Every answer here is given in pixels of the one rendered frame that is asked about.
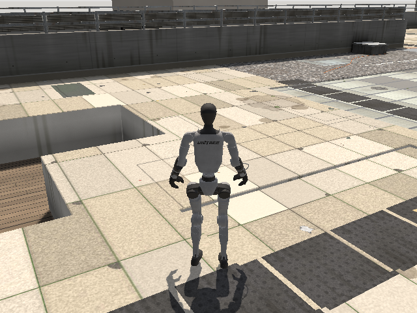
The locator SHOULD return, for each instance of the left robot upper arm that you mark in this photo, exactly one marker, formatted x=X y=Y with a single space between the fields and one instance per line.
x=184 y=147

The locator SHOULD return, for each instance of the left robot forearm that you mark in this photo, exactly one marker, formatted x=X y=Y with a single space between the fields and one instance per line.
x=176 y=170

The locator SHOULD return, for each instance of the left robot hand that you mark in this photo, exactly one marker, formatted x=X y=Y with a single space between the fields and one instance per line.
x=178 y=179

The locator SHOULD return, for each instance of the right robot forearm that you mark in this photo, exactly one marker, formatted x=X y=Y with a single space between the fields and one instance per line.
x=240 y=169

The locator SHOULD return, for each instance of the robot left foot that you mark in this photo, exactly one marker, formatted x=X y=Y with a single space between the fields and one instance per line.
x=195 y=261

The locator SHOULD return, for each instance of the robot right shin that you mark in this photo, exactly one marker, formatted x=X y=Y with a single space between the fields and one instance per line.
x=223 y=236

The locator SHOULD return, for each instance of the right robot upper arm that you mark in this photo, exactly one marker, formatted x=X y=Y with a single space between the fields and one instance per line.
x=232 y=147

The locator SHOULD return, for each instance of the right robot hand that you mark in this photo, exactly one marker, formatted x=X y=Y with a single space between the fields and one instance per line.
x=245 y=179

